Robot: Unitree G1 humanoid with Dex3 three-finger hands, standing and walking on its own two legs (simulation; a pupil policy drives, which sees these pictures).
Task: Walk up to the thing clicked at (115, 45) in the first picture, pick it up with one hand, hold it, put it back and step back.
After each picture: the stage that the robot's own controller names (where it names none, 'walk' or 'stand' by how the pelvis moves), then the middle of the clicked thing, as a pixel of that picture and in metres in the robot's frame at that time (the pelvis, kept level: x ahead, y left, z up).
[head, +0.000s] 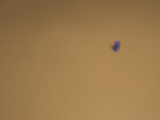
stand; (116, 46) +1.34 -0.38 -0.72
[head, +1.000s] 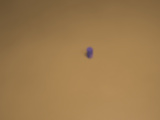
walk; (89, 52) +1.25 +0.03 -0.69
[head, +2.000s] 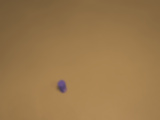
walk; (62, 86) +0.75 +0.26 -0.71
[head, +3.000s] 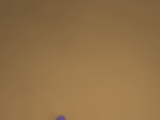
walk; out of the picture +0.49 +0.21 -0.71
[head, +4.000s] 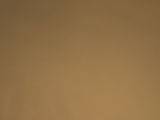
stand; out of the picture +0.39 +0.19 -0.71
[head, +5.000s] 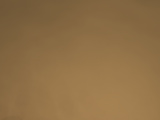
stand; out of the picture +0.36 +0.18 -0.72
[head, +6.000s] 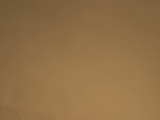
stand; out of the picture +0.35 +0.17 -0.71
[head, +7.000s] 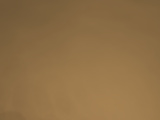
stand; out of the picture +0.32 +0.19 -0.73
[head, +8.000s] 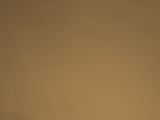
stand; out of the picture +0.32 +0.20 -0.73
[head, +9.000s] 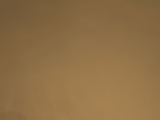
stand; out of the picture +0.32 +0.20 -0.73
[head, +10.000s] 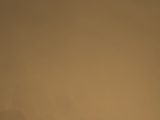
stand; out of the picture +0.32 +0.20 -0.73
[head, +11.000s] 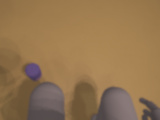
go down; (34, 72) +0.39 +0.22 -0.37
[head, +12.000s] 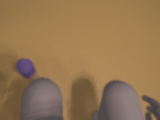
go down; (26, 69) +0.39 +0.24 -0.30
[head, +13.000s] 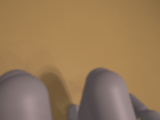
close in; out of the picture +0.37 +0.27 -0.22
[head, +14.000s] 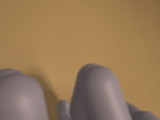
close; out of the picture +0.37 +0.28 -0.21
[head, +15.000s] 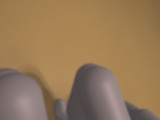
lift; out of the picture +0.36 +0.28 -0.22
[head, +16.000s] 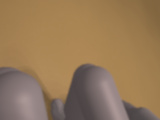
lift; out of the picture +0.35 +0.27 -0.22
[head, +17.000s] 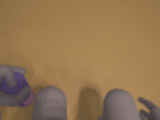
lift; (19, 90) +0.29 +0.23 -0.06
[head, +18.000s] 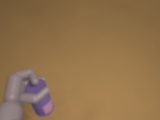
lift; (40, 98) +0.31 +0.16 -0.01
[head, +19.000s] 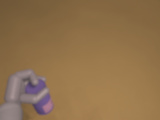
hold; (40, 97) +0.31 +0.16 -0.01
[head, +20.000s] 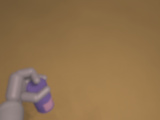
hold; (41, 96) +0.32 +0.16 -0.01
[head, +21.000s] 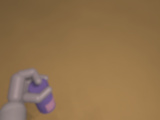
crouch; (42, 96) +0.32 +0.16 -0.01
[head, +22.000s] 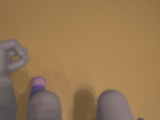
crouch; (38, 90) +0.35 +0.18 -0.31
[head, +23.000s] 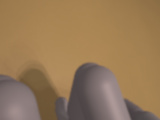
lower; out of the picture +0.29 +0.20 -0.25
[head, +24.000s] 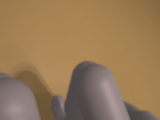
lower; out of the picture +0.30 +0.19 -0.24
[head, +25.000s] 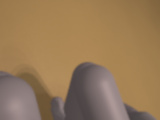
lower; out of the picture +0.30 +0.18 -0.25
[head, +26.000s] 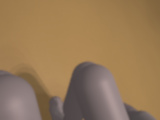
lower; out of the picture +0.31 +0.17 -0.25
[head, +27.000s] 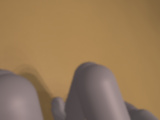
loosen; out of the picture +0.31 +0.17 -0.24
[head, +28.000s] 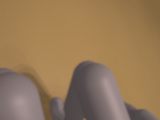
withdraw; out of the picture +0.31 +0.17 -0.24
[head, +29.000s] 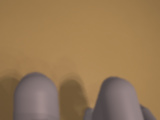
stand; (37, 88) +0.32 +0.15 -0.30
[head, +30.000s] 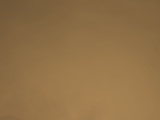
stand; out of the picture +0.24 +0.10 -0.67
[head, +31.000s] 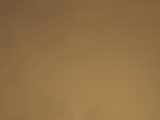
stand; out of the picture +0.26 +0.12 -0.69
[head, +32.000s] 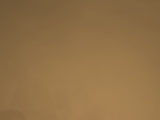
stand; out of the picture +0.25 +0.12 -0.70
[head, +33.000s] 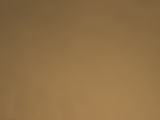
walk; out of the picture +0.27 +0.12 -0.75
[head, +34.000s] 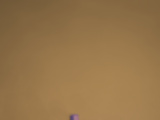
walk; out of the picture +0.41 +0.11 -0.74
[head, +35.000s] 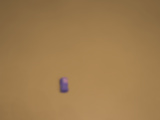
walk; (64, 85) +0.67 +0.12 -0.73
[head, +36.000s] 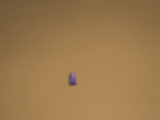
stand; (72, 79) +0.91 +0.17 -0.73
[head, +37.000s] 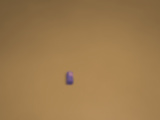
stand; (69, 78) +0.89 +0.15 -0.75
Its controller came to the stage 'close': yes
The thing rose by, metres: 0.69
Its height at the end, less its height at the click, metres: -0.02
